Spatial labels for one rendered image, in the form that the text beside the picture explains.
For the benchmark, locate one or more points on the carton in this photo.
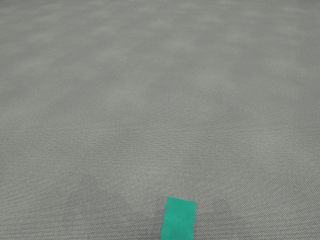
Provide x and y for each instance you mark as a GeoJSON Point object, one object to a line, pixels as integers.
{"type": "Point", "coordinates": [179, 219]}

